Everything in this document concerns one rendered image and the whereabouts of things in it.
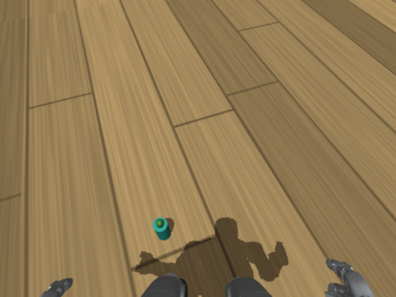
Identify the right robot hand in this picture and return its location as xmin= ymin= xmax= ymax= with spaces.
xmin=324 ymin=259 xmax=375 ymax=297

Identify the left robot hand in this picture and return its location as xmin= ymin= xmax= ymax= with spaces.
xmin=40 ymin=278 xmax=73 ymax=297

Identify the bottle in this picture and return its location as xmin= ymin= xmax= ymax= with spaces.
xmin=153 ymin=217 xmax=171 ymax=240

